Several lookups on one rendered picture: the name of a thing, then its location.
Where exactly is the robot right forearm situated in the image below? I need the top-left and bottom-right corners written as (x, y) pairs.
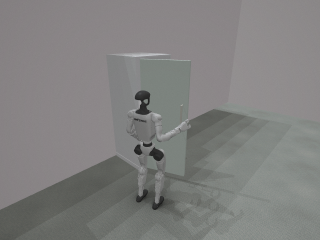
top-left (160, 126), bottom-right (182, 142)

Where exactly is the fridge door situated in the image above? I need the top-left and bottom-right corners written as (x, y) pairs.
top-left (139, 59), bottom-right (191, 176)

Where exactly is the right robot hand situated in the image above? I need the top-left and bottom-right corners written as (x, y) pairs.
top-left (178, 119), bottom-right (191, 132)

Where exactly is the left robot thigh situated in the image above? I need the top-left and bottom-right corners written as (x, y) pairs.
top-left (134, 143), bottom-right (148, 176)

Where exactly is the robot right shin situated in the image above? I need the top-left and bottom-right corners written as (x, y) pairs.
top-left (155, 174), bottom-right (165, 204)

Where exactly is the handle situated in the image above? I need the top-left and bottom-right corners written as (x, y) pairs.
top-left (179, 104), bottom-right (183, 125)

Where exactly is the robot right upper arm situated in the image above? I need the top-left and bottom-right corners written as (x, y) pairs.
top-left (151, 113), bottom-right (164, 142)

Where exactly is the robot left forearm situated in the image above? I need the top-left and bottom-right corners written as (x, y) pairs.
top-left (128, 131), bottom-right (139, 139)

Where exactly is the robot left upper arm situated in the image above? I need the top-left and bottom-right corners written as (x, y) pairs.
top-left (126, 109), bottom-right (137, 134)

